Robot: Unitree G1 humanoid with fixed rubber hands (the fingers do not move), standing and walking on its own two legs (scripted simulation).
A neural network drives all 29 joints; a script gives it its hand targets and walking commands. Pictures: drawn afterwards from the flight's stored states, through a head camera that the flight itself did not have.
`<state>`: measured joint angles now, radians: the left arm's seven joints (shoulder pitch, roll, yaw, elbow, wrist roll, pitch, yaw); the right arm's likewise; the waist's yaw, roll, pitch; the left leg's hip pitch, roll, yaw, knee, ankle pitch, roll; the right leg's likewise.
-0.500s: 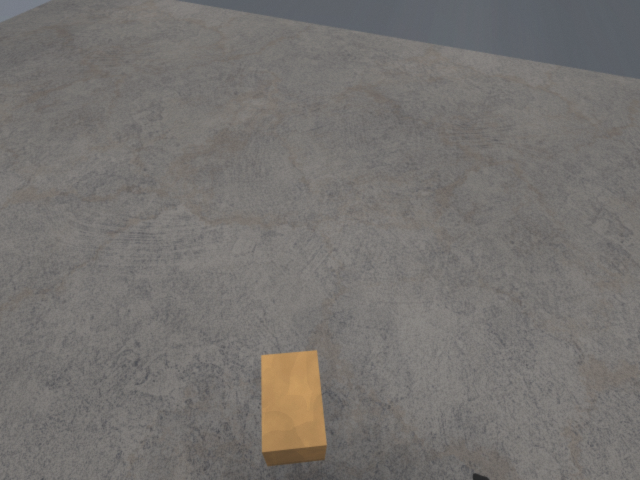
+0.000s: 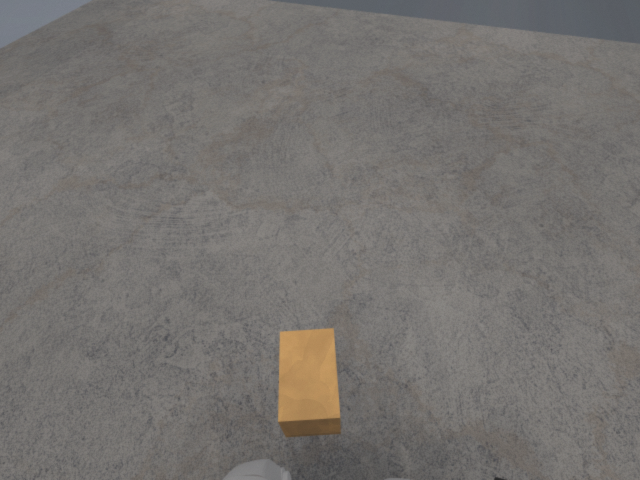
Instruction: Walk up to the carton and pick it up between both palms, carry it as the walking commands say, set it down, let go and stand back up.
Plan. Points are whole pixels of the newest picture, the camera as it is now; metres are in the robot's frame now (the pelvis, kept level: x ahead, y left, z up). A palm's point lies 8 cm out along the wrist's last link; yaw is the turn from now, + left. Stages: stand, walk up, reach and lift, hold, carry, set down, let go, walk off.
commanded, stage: walk up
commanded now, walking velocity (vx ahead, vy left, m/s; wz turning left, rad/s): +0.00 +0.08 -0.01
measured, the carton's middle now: (310, 382) +0.45 +0.08 -0.68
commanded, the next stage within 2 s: stand in 1.18 s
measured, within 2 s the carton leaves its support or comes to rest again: neither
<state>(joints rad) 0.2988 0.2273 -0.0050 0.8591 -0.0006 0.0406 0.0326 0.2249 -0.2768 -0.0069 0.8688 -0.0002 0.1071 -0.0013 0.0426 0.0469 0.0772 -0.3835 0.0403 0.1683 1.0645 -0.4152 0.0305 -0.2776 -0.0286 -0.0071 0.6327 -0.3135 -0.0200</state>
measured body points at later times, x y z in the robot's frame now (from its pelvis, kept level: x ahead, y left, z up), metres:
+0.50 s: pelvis -0.02 +0.06 +0.01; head +0.01 +0.09 +0.45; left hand +0.01 +0.30 -0.15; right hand +0.07 -0.18 -0.12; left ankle -0.01 +0.11 -0.73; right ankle -0.05 -0.10 -0.68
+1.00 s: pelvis -0.03 +0.02 +0.00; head +0.00 +0.02 +0.45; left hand +0.02 +0.28 -0.13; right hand +0.05 -0.22 -0.14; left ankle -0.08 +0.10 -0.72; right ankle +0.02 -0.10 -0.73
